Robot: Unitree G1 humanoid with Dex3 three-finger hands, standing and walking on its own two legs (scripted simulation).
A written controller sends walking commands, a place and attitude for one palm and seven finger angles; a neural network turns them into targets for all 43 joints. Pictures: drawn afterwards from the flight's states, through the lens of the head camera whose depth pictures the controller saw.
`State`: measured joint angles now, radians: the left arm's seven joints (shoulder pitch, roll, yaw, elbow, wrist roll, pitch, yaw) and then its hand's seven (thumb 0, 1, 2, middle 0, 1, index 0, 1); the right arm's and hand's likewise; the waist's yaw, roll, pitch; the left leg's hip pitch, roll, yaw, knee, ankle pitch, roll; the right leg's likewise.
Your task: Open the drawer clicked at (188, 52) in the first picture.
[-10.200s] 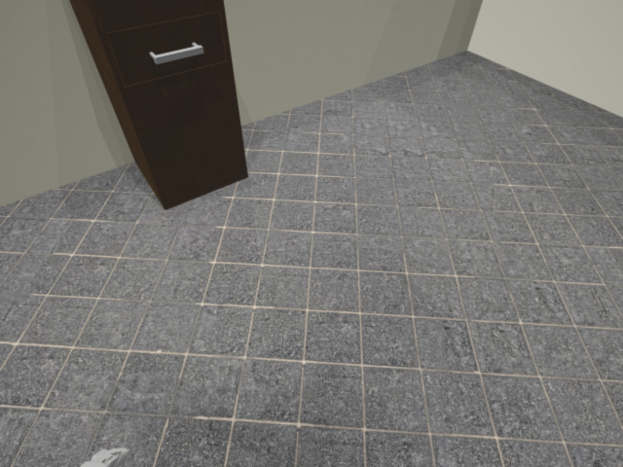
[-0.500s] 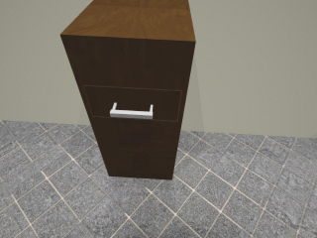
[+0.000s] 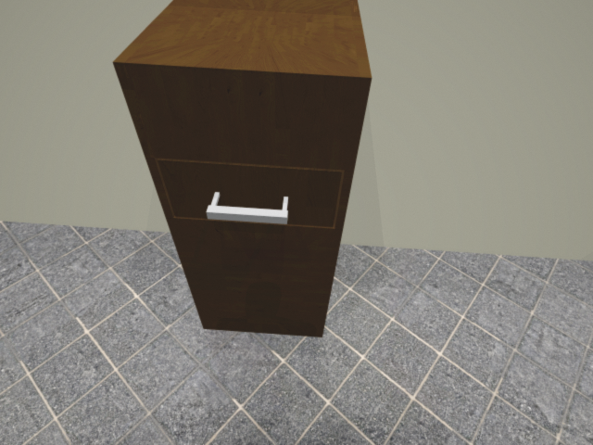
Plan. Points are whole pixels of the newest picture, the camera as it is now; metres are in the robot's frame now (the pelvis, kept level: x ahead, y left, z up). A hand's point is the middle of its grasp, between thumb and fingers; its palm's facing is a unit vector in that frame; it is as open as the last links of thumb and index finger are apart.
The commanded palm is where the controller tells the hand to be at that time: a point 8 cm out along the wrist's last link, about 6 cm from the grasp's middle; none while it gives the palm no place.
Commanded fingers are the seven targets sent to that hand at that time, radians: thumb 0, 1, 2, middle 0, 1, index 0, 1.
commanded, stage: look again from close up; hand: left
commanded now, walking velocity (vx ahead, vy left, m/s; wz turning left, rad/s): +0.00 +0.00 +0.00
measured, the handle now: (249, 207) +0.60 +0.14 -0.08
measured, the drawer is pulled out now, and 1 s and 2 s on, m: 0.00 0.00 0.00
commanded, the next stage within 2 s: shuffle to correct the standing spot in 0.24 s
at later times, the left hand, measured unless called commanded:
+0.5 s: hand out of the picture +0.01 +0.15 -0.17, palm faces +0.03 -0.99 -0.16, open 7.4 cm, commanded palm none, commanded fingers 0.00 0.90 0.90 -0.20 -0.30 -0.20 -0.30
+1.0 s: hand out of the picture +0.04 +0.12 -0.17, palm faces +0.13 -0.98 -0.18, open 7.4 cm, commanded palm none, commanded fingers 0.00 0.90 0.90 -0.20 -0.30 -0.20 -0.30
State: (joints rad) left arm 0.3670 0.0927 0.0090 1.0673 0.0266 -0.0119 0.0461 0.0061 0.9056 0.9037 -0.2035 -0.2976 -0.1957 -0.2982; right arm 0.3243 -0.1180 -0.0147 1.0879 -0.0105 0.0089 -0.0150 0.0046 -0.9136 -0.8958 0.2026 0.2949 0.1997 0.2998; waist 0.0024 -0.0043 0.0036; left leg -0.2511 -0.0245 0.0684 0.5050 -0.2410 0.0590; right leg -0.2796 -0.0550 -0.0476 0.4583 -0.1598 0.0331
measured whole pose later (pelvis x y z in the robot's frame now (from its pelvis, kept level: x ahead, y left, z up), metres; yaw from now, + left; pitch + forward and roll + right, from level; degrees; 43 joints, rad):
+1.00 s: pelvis +0.06 -0.04 +0.00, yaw +3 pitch -1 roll +0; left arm 0.30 0.10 0.02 1.05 0.03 0.00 0.06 0.01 0.91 0.90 -0.21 -0.30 -0.20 -0.30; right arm 0.19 -0.18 -0.05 1.06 0.00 0.05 -0.04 0.00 -0.91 -0.90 0.20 0.29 0.20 0.30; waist 0.04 0.01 0.09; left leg -0.35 0.00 0.05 0.86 -0.48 -0.02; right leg -0.18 -0.03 -0.12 0.47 -0.27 -0.02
